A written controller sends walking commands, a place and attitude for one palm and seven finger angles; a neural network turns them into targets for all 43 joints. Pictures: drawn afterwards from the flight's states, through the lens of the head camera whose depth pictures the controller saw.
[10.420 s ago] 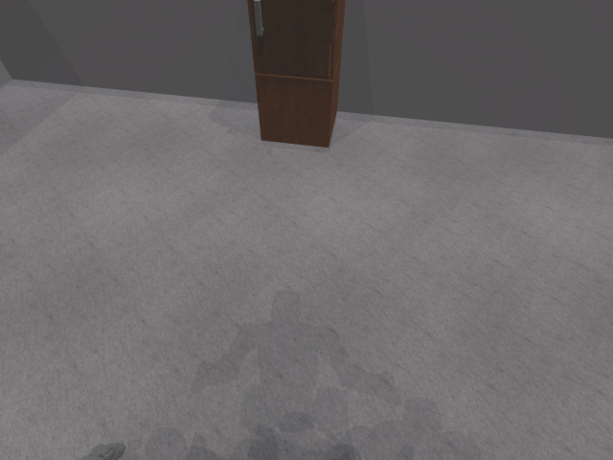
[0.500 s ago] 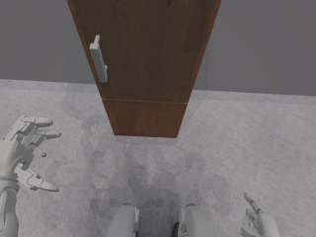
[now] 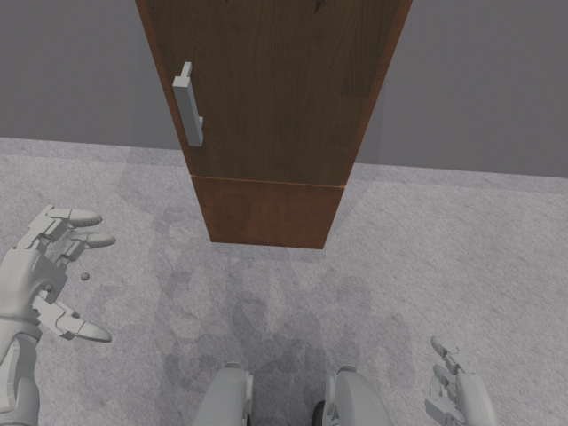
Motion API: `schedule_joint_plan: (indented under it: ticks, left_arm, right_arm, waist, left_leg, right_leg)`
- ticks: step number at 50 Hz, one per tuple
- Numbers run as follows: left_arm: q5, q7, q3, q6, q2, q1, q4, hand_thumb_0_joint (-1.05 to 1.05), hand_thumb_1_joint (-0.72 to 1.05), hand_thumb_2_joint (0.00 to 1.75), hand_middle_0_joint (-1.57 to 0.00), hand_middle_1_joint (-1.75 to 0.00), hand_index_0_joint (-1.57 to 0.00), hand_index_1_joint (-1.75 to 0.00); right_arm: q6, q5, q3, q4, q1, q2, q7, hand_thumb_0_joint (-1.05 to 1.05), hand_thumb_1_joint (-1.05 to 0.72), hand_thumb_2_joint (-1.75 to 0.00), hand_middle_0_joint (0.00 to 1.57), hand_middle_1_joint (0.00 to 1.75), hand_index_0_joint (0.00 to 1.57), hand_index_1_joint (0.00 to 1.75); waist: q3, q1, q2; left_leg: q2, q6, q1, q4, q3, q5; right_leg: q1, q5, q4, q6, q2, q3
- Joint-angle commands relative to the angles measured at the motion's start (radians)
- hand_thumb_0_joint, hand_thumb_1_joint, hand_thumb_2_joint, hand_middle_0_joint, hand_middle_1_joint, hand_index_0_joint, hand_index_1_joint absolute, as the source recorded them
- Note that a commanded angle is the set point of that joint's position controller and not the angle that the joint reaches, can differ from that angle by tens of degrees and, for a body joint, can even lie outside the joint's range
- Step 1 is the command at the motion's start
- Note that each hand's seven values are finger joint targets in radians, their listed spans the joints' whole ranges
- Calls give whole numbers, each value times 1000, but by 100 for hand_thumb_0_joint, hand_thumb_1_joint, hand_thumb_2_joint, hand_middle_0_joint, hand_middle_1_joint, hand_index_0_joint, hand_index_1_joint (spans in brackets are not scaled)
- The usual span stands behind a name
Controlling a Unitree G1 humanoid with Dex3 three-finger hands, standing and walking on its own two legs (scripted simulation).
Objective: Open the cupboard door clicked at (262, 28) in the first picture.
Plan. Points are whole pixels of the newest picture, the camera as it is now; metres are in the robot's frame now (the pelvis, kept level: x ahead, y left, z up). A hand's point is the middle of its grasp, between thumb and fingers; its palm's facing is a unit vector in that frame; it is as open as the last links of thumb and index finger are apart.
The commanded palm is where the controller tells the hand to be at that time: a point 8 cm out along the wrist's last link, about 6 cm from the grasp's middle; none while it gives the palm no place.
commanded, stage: move the hooked fingers beside the handle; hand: left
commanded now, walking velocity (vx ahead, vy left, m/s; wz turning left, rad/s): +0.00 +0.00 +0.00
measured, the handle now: (191, 105) +0.61 +0.20 +0.02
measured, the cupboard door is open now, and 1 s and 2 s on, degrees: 0 0 0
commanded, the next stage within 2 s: none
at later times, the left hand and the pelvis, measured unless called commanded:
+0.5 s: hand (113, 211) +0.38 +0.27 +0.03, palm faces +0.01 -1.00 -0.04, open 14.0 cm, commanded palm +0.37 +0.31 +0.03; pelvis +0.00 +0.00 +0.00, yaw -1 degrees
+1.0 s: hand (137, 163) +0.47 +0.26 +0.03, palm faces +0.01 -1.00 -0.03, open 14.0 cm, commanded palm +0.46 +0.30 +0.03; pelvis +0.00 +0.00 -0.02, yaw -2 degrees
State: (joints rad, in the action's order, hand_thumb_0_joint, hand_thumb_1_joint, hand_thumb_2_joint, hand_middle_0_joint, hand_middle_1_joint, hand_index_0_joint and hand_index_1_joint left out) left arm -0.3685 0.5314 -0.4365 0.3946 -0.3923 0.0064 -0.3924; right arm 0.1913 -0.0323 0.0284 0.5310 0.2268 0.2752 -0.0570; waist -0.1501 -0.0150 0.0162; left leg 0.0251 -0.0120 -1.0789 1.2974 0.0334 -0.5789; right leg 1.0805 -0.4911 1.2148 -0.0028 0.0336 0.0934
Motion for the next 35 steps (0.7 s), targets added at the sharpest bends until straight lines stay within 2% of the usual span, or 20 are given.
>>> schedule_joint_plan:
  ticks: [1, 5, 8, 10, 11, 12, 15, 16, 17, 18, 19, 20, 22, 23, 25, 28, 31, 32, 33, 35]
  left_arm:
    - [-8, -9, -74, 66, -242, -289, 151, 0, -50, 30, -30, -120, -30, -120]
    - [14, -5, -58, 49, -249, -307, 135, 0, -50, 30, -30, -120, -30, -120]
    - [27, -20, -93, 36, -293, -354, 91, 0, -50, 30, -30, -120, -30, -120]
    - [30, -27, -79, 34, -276, -374, 76, 0, -50, 30, -30, -120, -30, -120]
    - [32, -35, -91, 36, -291, -395, 69, 0, -50, 30, -30, -120, -30, -120]
    - [36, -40, -80, 31, -276, -400, 44, 0, -50, 30, -30, -120, -30, -120]
    - [50, -48, -110, 39, -315, -449, -29, 0, -50, 30, -30, -120, -30, -120]
    - [56, -47, -86, 45, -301, -495, -18, 0, -50, 30, -30, -120, -30, -120]
    - [59, -47, -90, 50, -306, -496, -19, 0, -50, 30, -30, -120, -30, -120]
    - [63, -47, -86, 50, -305, -501, -42, 0, -50, 30, -30, -120, -30, -120]
    - [60, -44, -79, 54, -301, -530, -62, 0, -50, 30, -30, -120, -30, -120]
    - [68, -43, -103, 56, -330, -549, -95, 0, -50, 30, -30, -120, -30, -120]
    - [80, -41, -108, 66, -351, -616, -117, 0, -50, 30, -30, -120, -30, -120]
    - [82, -39, -92, 69, -337, -640, -128, 0, -50, 30, -30, -120, -30, -120]
    - [85, -39, -100, 83, -350, -652, -128, 0, -50, 30, -30, -120, -30, -120]
    - [96, -44, -99, 84, -358, -695, -178, 0, -50, 30, -30, -120, -30, -120]
    - [111, -50, -142, 81, -421, -758, -262, 0, -50, 30, -30, -120, -30, -120]
    - [118, -49, -133, 82, -415, -778, -278, 0, -50, 30, -30, -120, -30, -120]
    - [123, -49, -129, 88, -420, -811, -283, 0, -50, 30, -30, -120, -30, -120]
    - [133, -49, -135, 101, -442, -852, -288, 0, -50, 30, -30, -120, -30, -120]
  right_arm:
    - [53, 0, -73, -94, 31, 172, -24, 0, -90, -90, 20, 30, 20, 30]
    - [46, 1, -74, -97, 43, 173, -23, 0, -90, -90, 20, 30, 20, 30]
    - [32, 1, -72, -87, 46, 175, -22, 0, -90, -90, 20, 30, 20, 30]
    - [24, 2, -69, -88, 48, 171, -17, 0, -90, -90, 20, 30, 20, 30]
    - [20, 4, -71, -84, 50, 172, -16, 0, -90, -90, 20, 30, 20, 30]
    - [15, 3, -70, -85, 55, 170, -13, 0, -90, -90, 20, 30, 20, 30]
    - [0, 4, -69, -77, 66, 175, -12, 0, -90, -90, 20, 30, 20, 30]
    - [-3, 5, -69, -73, 69, 176, -11, 0, -90, -90, 20, 30, 20, 30]
    - [-5, 6, -71, -70, 74, 174, -9, 0, -90, -90, 20, 30, 20, 30]
    - [-9, 6, -71, -69, 79, 176, -6, 0, -90, -90, 20, 30, 20, 30]
    - [-13, 5, -71, -64, 85, 178, -8, 0, -90, -90, 20, 30, 20, 30]
    - [-19, 6, -73, -51, 94, 183, -9, 0, -90, -90, 20, 30, 20, 30]
    - [-25, 9, -72, -44, 101, 183, -9, 0, -90, -90, 20, 30, 20, 30]
    - [-28, 9, -72, -38, 103, 181, -8, 0, -90, -90, 20, 30, 20, 30]
    - [-35, 11, -76, -35, 116, 184, -5, 0, -90, -90, 20, 30, 20, 30]
    - [-50, 12, -76, -20, 127, 186, -2, 0, -90, -90, 20, 30, 20, 30]
    - [-68, 15, -74, -7, 143, 193, -3, 0, -90, -90, 20, 30, 20, 30]
    - [-73, 15, -72, -8, 142, 191, -2, 0, -90, -90, 20, 30, 20, 30]
    - [-76, 15, -71, -5, 144, 190, -1, 0, -90, -90, 20, 30, 20, 30]
    - [-86, 20, -72, -4, 157, 195, 1, 0, -90, -90, 20, 30, 20, 30]
  waist:
    - [-310, -28, 73]
    - [-376, -12, 109]
    - [-377, -11, 83]
    - [-381, -11, 106]
    - [-386, -9, 116]
    - [-377, -17, 96]
    - [-366, -18, 67]
    - [-387, -28, 93]
    - [-396, -20, 123]
    - [-388, -24, 104]
    - [-383, -40, 74]
    - [-386, -40, 60]
    - [-404, -38, 99]
    - [-399, -47, 98]
    - [-441, -40, 116]
    - [-433, -49, 106]
    - [-422, -58, 69]
    - [-416, -63, 73]
    - [-420, -63, 101]
    - [-461, -63, 110]
  left_leg:
    - [-23, -2, 188, -197, 23, 236]
    - [-22, 4, 243, -208, 23, 310]
    - [-17, 3, 230, -206, 24, 330]
    - [-16, 7, 243, -210, 24, 349]
    - [-16, 8, 241, -208, 21, 347]
    - [-17, 4, 228, -207, 17, 335]
    - [-14, 2, 193, -207, 16, 317]
    - [-14, 0, 208, -202, 13, 324]
    - [-13, 4, 224, -206, 13, 339]
    - [-14, 3, 220, -207, 12, 332]
    - [-13, -2, 209, -198, 14, 336]
    - [-10, -3, 195, -193, 11, 335]
    - [-12, -2, 190, -188, 11, 331]
    - [-11, -3, 201, -187, 12, 332]
    - [-9, 0, 241, -188, 16, 373]
    - [-8, -2, 223, -183, 16, 369]
    - [-7, -9, 174, -169, 11, 343]
    - [-10, -12, 158, -165, 7, 330]
    - [-9, -11, 167, -164, 7, 333]
    - [-6, -7, 204, -160, 17, 372]
  right_leg:
    - [-168, 88, -133, -23, -50, -43]
    - [-191, 143, -130, -28, -46, -38]
    - [-205, 163, -129, -26, -45, -39]
    - [-195, 173, -126, -27, -46, -35]
    - [-200, 176, -126, -27, -44, -40]
    - [-202, 174, -131, -24, -45, -40]
    - [-209, 164, -128, -25, -48, -43]
    - [-200, 172, -126, -24, -46, -47]
    - [-202, 180, -127, -26, -44, -47]
    - [-203, 176, -131, -26, -46, -46]
    - [-198, 184, -130, -25, -51, -47]
    - [-202, 190, -129, -22, -49, -50]
    - [-199, 186, -120, -23, -46, -54]
    - [-187, 185, -123, -24, -47, -53]
    - [-188, 205, -122, -26, -49, -52]
    - [-181, 208, -120, -22, -47, -52]
    - [-187, 204, -116, -20, -49, -58]
    - [-188, 200, -117, -18, -49, -63]
    - [-178, 200, -115, -20, -48, -63]
    - [-167, 219, -101, -23, -52, -57]
